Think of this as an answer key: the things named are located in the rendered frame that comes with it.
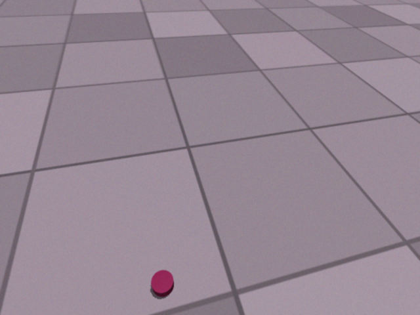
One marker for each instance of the tin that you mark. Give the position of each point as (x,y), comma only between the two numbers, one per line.
(162,283)

